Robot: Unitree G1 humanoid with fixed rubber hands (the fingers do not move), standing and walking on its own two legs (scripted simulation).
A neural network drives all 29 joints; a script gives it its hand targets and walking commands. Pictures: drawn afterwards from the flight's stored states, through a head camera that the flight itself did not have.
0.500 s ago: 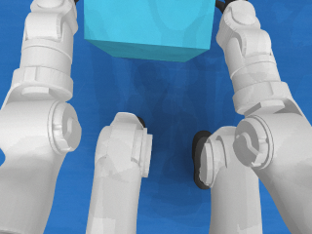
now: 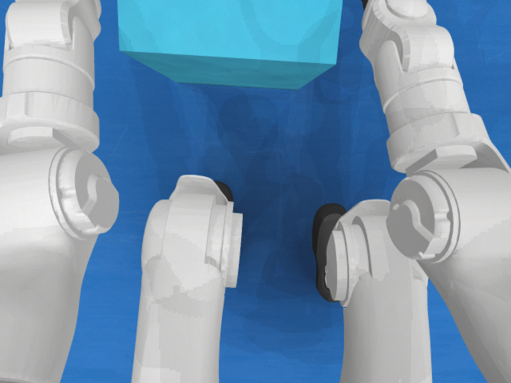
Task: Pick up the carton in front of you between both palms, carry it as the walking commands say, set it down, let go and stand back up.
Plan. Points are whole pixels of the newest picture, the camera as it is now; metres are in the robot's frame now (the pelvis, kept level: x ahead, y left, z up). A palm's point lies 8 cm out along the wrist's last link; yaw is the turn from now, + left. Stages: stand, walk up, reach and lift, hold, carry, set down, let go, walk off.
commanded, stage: set down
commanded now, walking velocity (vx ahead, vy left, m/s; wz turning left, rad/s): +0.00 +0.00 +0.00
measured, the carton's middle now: out of the picture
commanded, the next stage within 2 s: let go in 1.60 s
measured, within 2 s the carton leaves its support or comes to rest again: neither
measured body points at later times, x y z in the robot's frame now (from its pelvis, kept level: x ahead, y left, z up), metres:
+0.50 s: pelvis +0.01 +0.01 -0.01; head +0.39 +0.07 +0.21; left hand +0.53 +0.32 -0.20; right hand +0.59 -0.07 -0.20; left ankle +0.12 +0.13 -0.34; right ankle +0.12 -0.12 -0.34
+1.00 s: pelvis +0.01 +0.01 +0.08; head +0.35 +0.09 +0.36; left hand +0.55 +0.33 -0.04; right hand +0.60 -0.04 -0.04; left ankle +0.12 +0.13 -0.34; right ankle +0.12 -0.12 -0.34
